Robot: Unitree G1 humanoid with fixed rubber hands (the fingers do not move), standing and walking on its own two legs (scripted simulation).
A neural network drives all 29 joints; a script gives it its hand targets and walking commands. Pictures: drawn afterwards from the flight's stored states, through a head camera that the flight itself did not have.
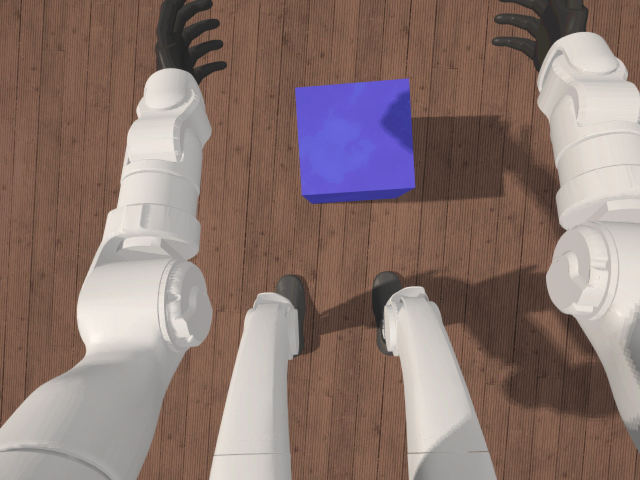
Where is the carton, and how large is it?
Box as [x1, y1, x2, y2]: [295, 78, 414, 203]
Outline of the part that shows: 408,78 295,88 302,195 310,202 316,203 392,198 414,187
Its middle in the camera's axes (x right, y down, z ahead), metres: +0.07 -0.18 +0.83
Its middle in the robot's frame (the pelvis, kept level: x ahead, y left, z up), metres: +0.52 -0.03 -0.52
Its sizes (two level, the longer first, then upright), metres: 0.210 0.200 0.250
